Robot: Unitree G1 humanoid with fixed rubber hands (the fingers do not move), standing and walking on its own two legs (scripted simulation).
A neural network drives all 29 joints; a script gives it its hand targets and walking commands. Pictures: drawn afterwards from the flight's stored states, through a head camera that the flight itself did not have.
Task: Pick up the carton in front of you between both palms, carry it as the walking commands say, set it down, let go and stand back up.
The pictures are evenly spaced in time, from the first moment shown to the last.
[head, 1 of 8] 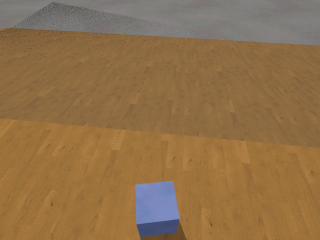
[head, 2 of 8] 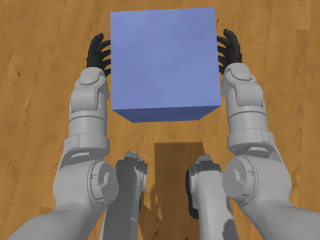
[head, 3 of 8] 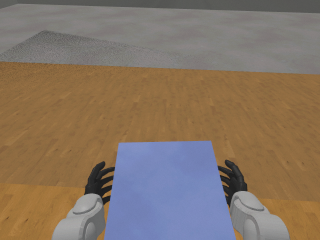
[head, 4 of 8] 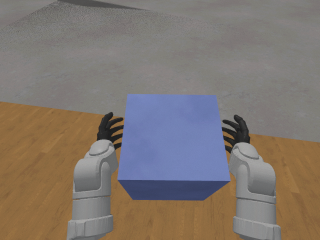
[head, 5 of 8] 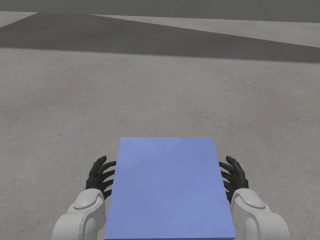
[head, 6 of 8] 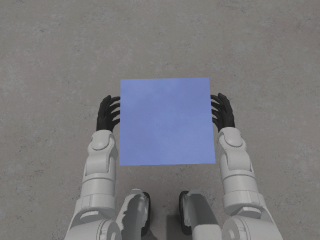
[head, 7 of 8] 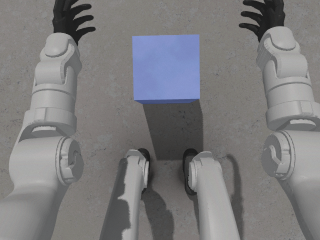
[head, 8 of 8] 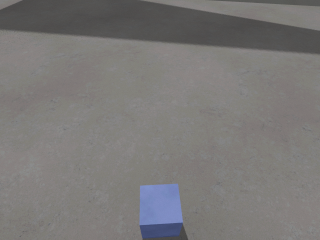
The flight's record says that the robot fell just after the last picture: no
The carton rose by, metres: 0.68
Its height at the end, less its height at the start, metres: -0.47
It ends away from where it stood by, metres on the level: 4.86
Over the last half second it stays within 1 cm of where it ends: yes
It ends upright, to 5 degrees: yes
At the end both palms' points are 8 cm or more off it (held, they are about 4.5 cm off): yes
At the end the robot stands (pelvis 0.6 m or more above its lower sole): yes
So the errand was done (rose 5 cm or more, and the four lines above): yes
